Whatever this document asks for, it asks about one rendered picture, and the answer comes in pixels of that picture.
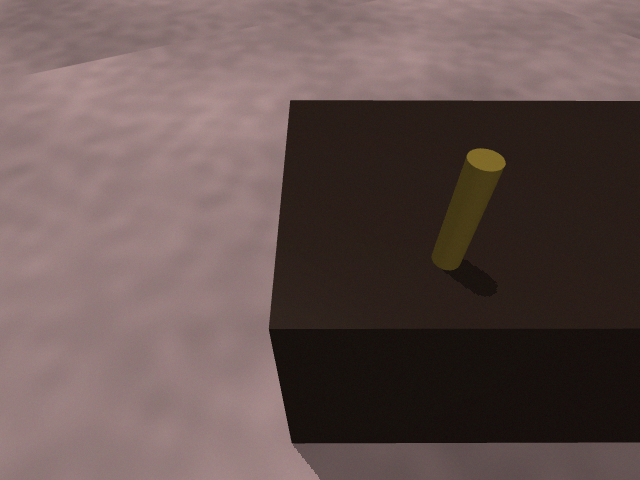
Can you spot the can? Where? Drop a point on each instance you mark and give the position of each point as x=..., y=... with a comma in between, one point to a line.
x=478, y=178

